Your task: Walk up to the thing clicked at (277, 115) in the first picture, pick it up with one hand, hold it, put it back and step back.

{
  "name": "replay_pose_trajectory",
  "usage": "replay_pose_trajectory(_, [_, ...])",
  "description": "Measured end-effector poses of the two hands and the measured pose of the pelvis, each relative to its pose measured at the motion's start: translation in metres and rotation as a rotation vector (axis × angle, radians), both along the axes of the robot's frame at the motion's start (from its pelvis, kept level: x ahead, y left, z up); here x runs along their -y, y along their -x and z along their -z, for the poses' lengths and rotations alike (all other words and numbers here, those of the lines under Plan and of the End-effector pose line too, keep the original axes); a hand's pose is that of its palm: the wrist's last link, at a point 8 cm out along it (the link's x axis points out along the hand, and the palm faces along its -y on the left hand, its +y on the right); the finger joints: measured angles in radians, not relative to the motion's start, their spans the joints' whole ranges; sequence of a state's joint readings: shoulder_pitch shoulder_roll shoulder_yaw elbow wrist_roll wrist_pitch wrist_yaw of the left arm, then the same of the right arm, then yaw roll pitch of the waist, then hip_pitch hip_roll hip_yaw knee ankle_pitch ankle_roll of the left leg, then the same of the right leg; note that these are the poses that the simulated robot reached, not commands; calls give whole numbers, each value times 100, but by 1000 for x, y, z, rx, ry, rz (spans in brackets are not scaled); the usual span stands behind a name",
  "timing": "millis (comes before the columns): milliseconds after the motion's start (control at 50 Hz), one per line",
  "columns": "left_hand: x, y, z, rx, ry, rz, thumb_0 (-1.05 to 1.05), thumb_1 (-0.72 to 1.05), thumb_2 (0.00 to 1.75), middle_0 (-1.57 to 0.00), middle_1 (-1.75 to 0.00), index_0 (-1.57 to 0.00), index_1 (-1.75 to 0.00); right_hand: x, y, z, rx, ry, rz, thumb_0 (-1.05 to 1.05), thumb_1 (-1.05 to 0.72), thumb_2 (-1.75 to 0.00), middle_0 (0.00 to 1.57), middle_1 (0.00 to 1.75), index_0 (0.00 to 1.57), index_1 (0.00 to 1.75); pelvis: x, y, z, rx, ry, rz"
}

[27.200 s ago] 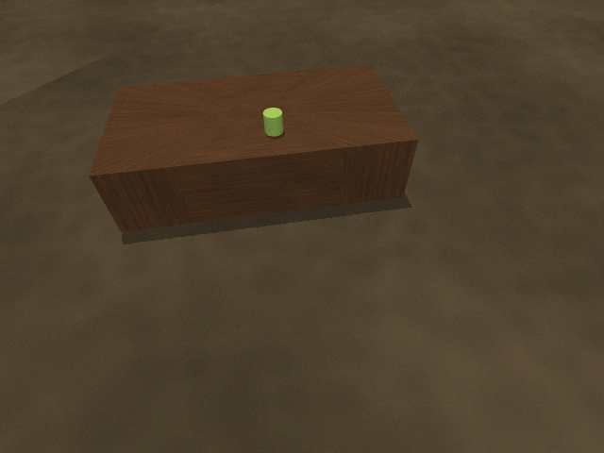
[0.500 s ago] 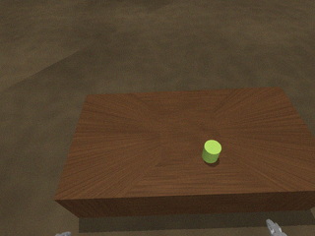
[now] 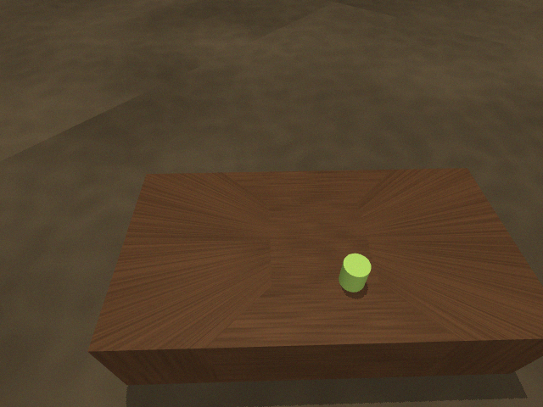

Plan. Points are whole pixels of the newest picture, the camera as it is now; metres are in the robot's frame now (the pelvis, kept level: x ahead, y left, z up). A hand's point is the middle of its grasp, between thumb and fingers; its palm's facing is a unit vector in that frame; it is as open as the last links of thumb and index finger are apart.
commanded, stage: stand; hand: right
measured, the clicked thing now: (354, 272) +0.56 -0.23 -0.40
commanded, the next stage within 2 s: none
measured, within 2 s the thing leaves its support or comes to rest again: neither
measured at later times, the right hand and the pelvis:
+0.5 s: hand out of the picture +0.07 -0.23 -0.16, palm faces -0.03 +0.94 -0.33, open 8.1 cm; pelvis +0.01 +0.01 +0.00, yaw +0 degrees
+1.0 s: hand out of the picture +0.08 -0.23 -0.15, palm faces -0.03 +0.94 -0.35, open 7.4 cm; pelvis +0.02 +0.01 +0.01, yaw +0 degrees
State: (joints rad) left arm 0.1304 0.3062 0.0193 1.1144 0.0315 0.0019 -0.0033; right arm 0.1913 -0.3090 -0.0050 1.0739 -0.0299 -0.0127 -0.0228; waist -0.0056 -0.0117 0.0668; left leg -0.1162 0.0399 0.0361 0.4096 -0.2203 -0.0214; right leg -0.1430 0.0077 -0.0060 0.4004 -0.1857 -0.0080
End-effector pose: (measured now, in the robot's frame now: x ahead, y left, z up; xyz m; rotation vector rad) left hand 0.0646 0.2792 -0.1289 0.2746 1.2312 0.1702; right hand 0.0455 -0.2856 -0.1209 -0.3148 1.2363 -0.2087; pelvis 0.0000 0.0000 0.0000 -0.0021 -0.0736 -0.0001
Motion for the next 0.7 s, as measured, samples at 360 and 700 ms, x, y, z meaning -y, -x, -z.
replay_pose_trajectory(360, [-14,12,-4,-55,-23,-13,1,91,90,-20,-30,-20,-31,-5,-6,1,-32,-10,-8,0,-40,-77,20,28,19,28,-6,-3,-3,-6,-1,1])
replay_pose_trajectory(700, [-18,-8,-5,-33,-22,0,1,91,90,-20,-30,-20,-31,-7,-26,-4,-15,-5,-9,0,-89,-90,20,30,20,29,-11,-13,-5,-14,-1,1])
